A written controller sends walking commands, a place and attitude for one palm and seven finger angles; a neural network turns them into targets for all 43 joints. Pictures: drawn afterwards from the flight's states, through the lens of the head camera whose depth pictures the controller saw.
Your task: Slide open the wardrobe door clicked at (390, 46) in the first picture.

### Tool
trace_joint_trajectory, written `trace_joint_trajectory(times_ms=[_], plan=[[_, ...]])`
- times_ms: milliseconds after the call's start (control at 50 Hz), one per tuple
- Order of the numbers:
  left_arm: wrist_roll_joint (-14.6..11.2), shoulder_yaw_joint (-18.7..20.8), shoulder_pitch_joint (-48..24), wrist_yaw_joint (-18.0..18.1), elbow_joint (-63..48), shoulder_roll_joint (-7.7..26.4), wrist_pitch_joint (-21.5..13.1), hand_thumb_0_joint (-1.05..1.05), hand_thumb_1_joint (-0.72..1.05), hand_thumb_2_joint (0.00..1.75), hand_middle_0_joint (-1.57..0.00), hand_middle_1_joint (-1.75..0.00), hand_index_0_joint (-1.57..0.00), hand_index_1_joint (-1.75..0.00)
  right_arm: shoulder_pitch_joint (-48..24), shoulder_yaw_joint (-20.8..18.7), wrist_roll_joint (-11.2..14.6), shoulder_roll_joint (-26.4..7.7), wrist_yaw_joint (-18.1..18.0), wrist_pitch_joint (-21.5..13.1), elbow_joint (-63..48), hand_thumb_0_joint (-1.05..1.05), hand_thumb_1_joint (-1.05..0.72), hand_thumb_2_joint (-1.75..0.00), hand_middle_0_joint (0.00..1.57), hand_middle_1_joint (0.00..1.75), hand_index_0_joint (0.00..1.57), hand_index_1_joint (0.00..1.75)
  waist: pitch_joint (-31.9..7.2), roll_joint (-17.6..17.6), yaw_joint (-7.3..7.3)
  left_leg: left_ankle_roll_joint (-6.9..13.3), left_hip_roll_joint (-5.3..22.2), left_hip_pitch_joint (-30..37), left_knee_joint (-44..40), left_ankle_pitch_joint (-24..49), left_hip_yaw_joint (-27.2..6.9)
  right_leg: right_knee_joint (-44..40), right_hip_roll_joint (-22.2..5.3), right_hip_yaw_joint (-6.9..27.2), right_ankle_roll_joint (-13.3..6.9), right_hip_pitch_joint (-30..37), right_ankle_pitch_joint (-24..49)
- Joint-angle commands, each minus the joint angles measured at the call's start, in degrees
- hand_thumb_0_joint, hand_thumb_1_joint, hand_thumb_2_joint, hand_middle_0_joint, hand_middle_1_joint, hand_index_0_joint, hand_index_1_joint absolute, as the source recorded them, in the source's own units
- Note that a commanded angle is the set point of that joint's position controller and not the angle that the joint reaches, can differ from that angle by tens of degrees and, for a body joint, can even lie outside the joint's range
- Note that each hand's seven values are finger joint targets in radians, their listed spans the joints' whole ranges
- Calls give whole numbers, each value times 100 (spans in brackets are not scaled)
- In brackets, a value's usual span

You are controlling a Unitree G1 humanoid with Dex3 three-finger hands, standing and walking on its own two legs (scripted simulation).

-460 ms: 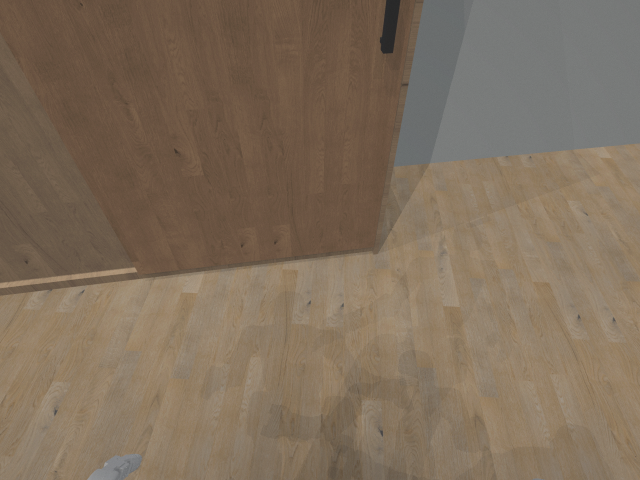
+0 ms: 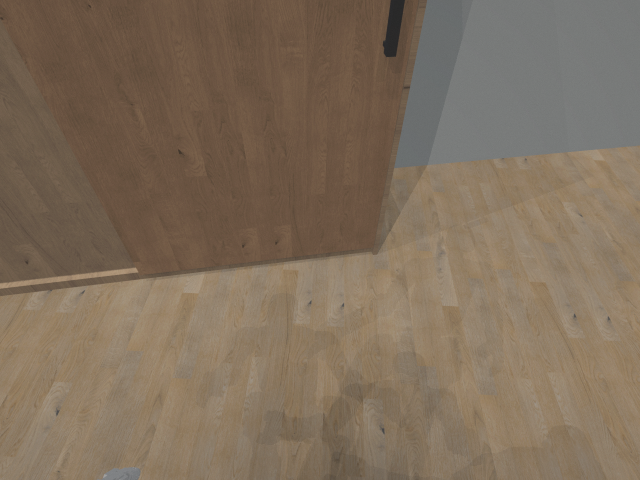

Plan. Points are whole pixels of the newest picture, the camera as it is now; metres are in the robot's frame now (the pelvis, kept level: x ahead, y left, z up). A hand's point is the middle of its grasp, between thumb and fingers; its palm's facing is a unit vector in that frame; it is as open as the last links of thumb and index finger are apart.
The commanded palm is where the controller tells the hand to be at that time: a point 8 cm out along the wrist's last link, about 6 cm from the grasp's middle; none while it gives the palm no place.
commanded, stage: stand and wait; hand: right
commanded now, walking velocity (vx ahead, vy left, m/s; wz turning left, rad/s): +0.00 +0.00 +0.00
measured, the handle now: (392, 15) +1.07 -0.11 +0.16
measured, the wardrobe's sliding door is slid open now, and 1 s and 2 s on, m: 0.00 0.00 0.00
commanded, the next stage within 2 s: look at it before walking up in 0.40 s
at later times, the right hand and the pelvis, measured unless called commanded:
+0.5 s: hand out of the picture +0.07 -0.23 -0.15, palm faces -0.03 +0.94 -0.33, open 7.4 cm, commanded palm none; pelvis -0.01 +0.01 +0.00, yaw +0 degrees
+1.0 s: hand out of the picture +0.07 -0.23 -0.15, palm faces -0.03 +0.94 -0.33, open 7.4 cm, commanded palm none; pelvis -0.01 +0.01 +0.00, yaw +0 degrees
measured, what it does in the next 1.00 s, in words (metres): stands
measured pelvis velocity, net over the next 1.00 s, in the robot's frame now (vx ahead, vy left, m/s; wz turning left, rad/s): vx -0.01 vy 0.01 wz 0.00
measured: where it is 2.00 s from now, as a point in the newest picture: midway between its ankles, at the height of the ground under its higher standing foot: outside the picture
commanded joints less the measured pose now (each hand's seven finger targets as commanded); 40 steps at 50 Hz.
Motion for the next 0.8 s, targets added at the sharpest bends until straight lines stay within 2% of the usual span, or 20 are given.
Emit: trace_joint_trajectory(times_ms=[0, 140, 300, 540, 620, 780], plan=[[-39, 270, -357, 106, -349, 1165, -150, 0, 90, 90, -20, -30, -20, -30, -355, -250, 23, -1195, -104, -184, -354, 0, -90, -90, 20, 30, 20, 30, -431, -6, 17, 268, 593, 173, -414, 1069, -495, -453, -683, 506, -161, 67, 991], [-45, 248, -265, 100, -171, 1175, -139, 0, 90, 90, -20, -30, -20, -30, -338, -249, 33, -1234, -105, -210, -213, 0, -90, -90, 20, 30, 20, 30, -408, 29, 18, 298, 630, 201, -561, 970, -574, -497, -685, 510, -118, 59, 871], [-40, 232, -188, 95, -52, 1185, -135, 0, 90, 90, -20, -30, -20, -30, -386, -242, 30, -1230, -92, -199, -135, 0, -90, -90, 20, 30, 20, 30, -199, 62, 12, 285, 593, 55, -730, 479, -634, -637, -693, 539, -99, -39, 574], [-44, 236, -141, 92, 13, 1157, -145, 0, 90, 90, -20, -30, -20, -30, -381, -249, 24, -1211, -99, -214, -110, 0, -90, -90, 20, 30, 20, 30, -265, 61, 16, 286, 598, 77, -782, 531, -638, -640, -716, 538, -86, 10, 669], [-49, 230, -142, 97, 22, 1181, -151, 0, 90, 90, -20, -30, -20, -30, -368, -245, 23, -1198, -95, -206, -102, 0, -90, -90, 20, 30, 20, 30, -284, -62, 6, 273, 568, 115, -744, 643, -593, -662, -740, 557, -87, 17, 730], [-55, 224, -152, 109, 36, 1177, -161, 0, 90, 90, -20, -30, -20, -30, -347, -237, 23, -1187, -95, -212, -69, 0, -90, -90, 20, 30, 20, 30, -318, -1, 14, 275, 579, 157, -727, 897, -594, -674, -750, 549, -86, 97, 880]])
